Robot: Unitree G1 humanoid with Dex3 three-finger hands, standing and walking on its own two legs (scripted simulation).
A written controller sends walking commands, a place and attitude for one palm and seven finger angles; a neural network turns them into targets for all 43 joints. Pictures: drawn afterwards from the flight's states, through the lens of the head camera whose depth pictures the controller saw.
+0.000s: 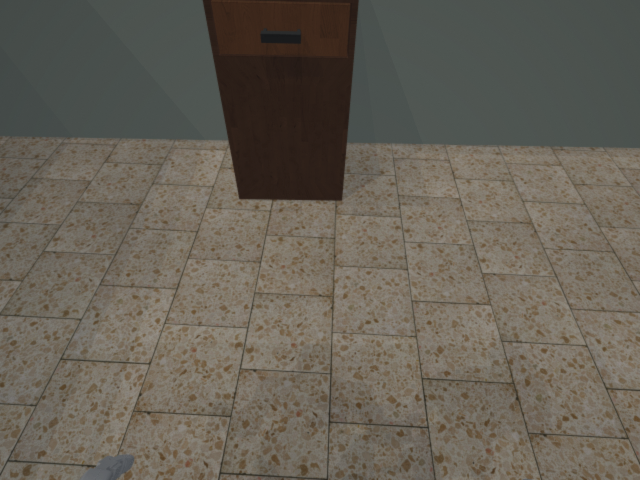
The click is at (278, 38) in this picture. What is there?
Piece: drawer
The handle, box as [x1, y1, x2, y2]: [260, 28, 300, 43]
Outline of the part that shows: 260,34 261,42 300,43 299,29 297,29 296,31 267,31 266,28 264,28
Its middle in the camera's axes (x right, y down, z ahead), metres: -0.13 -0.66 +1.25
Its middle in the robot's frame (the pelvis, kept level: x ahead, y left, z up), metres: +1.37 +0.19 -0.01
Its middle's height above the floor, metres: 0.75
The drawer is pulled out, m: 0.00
